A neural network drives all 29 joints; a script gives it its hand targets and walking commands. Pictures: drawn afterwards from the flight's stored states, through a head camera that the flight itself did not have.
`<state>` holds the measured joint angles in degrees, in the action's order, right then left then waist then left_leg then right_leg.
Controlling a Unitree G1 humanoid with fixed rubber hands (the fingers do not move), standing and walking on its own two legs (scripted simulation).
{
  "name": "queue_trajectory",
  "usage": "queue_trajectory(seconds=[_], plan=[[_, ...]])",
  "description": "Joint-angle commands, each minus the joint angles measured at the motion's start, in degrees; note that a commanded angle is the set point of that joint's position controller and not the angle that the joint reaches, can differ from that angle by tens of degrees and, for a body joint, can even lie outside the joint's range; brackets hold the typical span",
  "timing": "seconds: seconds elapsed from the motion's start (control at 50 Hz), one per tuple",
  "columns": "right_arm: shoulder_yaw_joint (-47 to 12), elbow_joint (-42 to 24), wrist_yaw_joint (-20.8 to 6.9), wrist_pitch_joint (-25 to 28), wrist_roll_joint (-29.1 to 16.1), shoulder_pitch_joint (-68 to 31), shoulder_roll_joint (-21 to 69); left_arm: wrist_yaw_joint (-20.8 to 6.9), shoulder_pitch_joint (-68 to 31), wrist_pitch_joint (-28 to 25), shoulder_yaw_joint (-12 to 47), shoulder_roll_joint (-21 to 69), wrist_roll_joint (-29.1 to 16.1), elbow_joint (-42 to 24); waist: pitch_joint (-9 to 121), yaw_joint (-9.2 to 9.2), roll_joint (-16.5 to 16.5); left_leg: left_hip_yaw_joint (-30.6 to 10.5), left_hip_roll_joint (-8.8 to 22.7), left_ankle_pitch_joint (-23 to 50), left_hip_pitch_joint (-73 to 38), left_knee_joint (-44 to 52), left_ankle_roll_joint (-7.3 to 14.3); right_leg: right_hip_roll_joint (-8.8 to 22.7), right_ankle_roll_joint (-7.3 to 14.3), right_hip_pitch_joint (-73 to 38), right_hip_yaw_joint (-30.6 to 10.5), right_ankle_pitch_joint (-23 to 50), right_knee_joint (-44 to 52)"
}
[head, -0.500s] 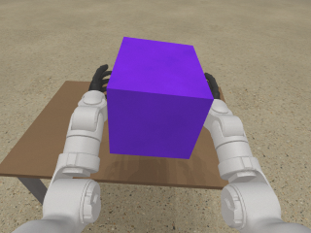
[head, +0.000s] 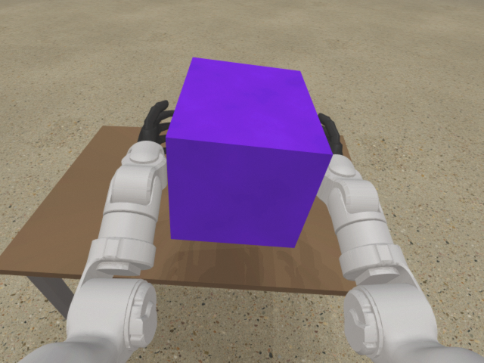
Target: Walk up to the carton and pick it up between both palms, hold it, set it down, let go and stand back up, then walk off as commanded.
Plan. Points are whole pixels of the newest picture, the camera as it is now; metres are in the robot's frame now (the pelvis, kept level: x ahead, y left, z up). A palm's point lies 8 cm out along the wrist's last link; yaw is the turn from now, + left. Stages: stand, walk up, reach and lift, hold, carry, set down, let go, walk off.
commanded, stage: hold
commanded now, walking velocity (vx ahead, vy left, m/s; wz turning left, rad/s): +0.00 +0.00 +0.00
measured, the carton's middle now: (241, 147) +0.41 +0.03 +0.18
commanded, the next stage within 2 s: set down in 0.04 s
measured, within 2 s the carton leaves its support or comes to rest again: neither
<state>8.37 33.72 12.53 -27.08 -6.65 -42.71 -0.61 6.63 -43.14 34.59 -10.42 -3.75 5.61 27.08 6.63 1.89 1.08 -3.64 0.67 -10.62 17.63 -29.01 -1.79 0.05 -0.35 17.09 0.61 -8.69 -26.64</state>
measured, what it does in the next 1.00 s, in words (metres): stands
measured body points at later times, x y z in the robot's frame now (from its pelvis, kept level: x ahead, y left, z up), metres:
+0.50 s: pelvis +0.01 -0.01 +0.00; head -0.02 -0.01 +0.45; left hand +0.42 +0.17 +0.20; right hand +0.43 -0.12 +0.16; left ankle +0.05 +0.13 -0.74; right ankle +0.06 -0.13 -0.74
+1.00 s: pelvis +0.03 +0.00 +0.01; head +0.01 +0.00 +0.46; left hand +0.43 +0.17 +0.16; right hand +0.45 -0.12 +0.14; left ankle +0.05 +0.13 -0.74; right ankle +0.06 -0.13 -0.74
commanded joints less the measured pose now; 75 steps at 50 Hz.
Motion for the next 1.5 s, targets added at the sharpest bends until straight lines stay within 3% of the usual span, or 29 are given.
queue_trajectory(seconds=[0.0,0.02,0.04,0.1,0.18,0.28,0.36,0.44,0.62,0.7,0.84,0.98,1.28,1.48], plan=[[-24.71,-17.50,-6.35,2.76,-7.21,-51.58,39.77,-10.12,-45.86,-4.29,23.20,44.77,-8.21,-16.89,26.96,-8.37,-1.66,0.56,-4.00,0.81,-7.80,10.87,1.27,-2.51,-0.85,-21.96,-0.81,4.76,8.68],[-24.66,-17.73,-6.34,2.85,-7.15,-51.89,39.95,-10.10,-46.12,-4.33,23.19,44.78,-8.17,-16.92,27.45,-8.34,-1.81,0.55,-3.99,0.83,-7.77,10.83,1.26,-2.53,-0.78,-22.16,-0.71,4.71,8.56],[-25.22,-15.82,-7.16,3.21,-8.23,-55.23,43.09,-10.46,-49.82,-4.54,20.31,44.37,-6.93,-14.79,29.11,-3.47,-4.27,2.12,-3.92,-1.45,-7.37,12.29,1.86,-1.59,-2.66,-26.01,-1.70,3.88,8.52],[-23.90,-15.09,-7.53,4.74,-7.11,-56.96,43.01,-10.87,-50.35,-5.33,21.12,45.06,-7.20,-13.02,29.09,-4.69,-3.30,2.13,-3.80,-1.24,-7.58,12.43,1.69,-1.77,-2.60,-24.63,-1.22,4.13,8.42],[-21.10,-13.09,-8.58,8.44,-3.25,-59.23,42.48,-11.52,-49.62,-7.80,18.95,44.29,-4.91,-8.76,27.27,-3.85,-2.37,2.80,-3.32,-1.96,-8.00,12.88,1.46,-1.71,-2.26,-21.75,-0.28,0.30,9.30],[-14.16,-8.81,-10.72,15.52,4.70,-61.40,39.77,-14.16,-47.54,-12.03,9.88,38.78,2.43,0.58,22.75,-0.13,-4.28,5.28,-3.55,-5.59,-6.95,14.55,3.04,-0.81,-2.43,-22.29,1.34,-7.03,10.06],[-11.68,-4.32,-11.61,20.53,7.76,-59.41,37.76,-14.42,-45.13,-14.82,9.41,38.63,4.57,2.99,21.60,0.28,-3.93,6.33,-3.35,-2.50,-8.35,14.75,2.20,-0.98,-2.47,-23.97,2.73,-4.95,10.37],[-12.64,-2.62,-11.72,23.65,7.93,-57.55,36.22,-13.92,-42.92,-16.24,10.73,39.68,4.91,2.75,22.03,0.25,-3.52,6.81,-3.16,3.80,-11.10,13.76,1.58,-1.38,-2.59,-25.17,3.57,-0.45,10.63],[-20.57,-7.08,-11.07,27.04,4.63,-53.63,36.63,-11.92,-38.65,-19.10,16.07,42.32,2.94,-4.33,31.77,1.19,-3.38,6.34,-2.80,22.77,-17.76,8.57,-0.39,-2.57,-2.44,-30.27,3.65,17.03,8.92],[-21.30,-6.75,-10.91,27.41,4.01,-51.33,36.21,-11.43,-38.56,-20.01,17.57,42.82,2.70,-5.95,32.29,0.49,-2.73,6.07,-2.77,25.25,-18.78,7.70,-1.21,-2.85,-2.12,-29.68,3.58,18.80,8.98],[-17.56,-2.35,-12.41,28.47,6.04,-50.94,35.43,-10.59,-40.69,-22.15,17.15,43.19,3.38,-3.25,30.56,0.68,-1.38,6.04,-2.07,21.33,-18.82,8.22,-1.88,-3.00,-1.24,-24.12,3.85,11.97,10.04],[-12.28,3.35,-14.43,29.75,10.53,-51.95,34.79,-10.64,-41.45,-23.91,11.66,40.45,6.24,4.31,26.47,2.89,-2.54,7.08,-1.77,11.94,-13.92,10.62,-0.69,-2.14,-1.44,-22.23,3.53,4.83,10.33],[-6.78,10.93,-18.08,33.78,15.24,-55.07,35.12,-8.00,-46.34,-30.48,5.45,39.81,7.90,12.97,28.06,5.65,-2.43,8.19,-0.93,7.72,-8.76,11.35,-0.53,-1.51,-1.35,-19.35,3.85,2.33,9.06],[-3.29,14.66,-19.59,35.94,18.14,-52.82,33.16,-6.90,-45.58,-32.74,1.36,37.78,9.72,15.72,27.46,7.02,-2.44,8.94,-0.46,10.16,-8.05,10.77,-0.82,-1.75,-1.33,-17.84,4.41,4.05,8.32]])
